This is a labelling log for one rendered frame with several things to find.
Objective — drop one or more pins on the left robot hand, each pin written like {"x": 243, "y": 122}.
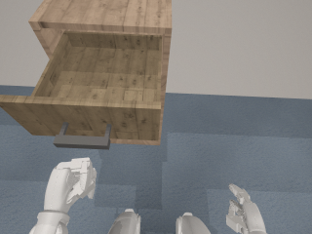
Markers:
{"x": 78, "y": 174}

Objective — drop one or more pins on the robot right thigh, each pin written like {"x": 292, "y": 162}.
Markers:
{"x": 190, "y": 224}

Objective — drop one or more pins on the cabinet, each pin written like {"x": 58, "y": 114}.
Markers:
{"x": 140, "y": 17}

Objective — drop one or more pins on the robot thigh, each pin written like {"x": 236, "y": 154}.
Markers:
{"x": 190, "y": 224}
{"x": 126, "y": 223}

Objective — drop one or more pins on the robot left thigh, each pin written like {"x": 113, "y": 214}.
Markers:
{"x": 126, "y": 223}

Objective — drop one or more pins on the right robot hand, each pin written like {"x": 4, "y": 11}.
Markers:
{"x": 248, "y": 218}

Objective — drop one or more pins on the drawer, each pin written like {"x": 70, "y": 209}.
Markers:
{"x": 93, "y": 79}

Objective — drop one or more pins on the handle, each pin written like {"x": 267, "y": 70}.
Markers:
{"x": 82, "y": 142}

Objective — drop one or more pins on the robot left forearm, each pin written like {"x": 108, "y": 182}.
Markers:
{"x": 51, "y": 222}

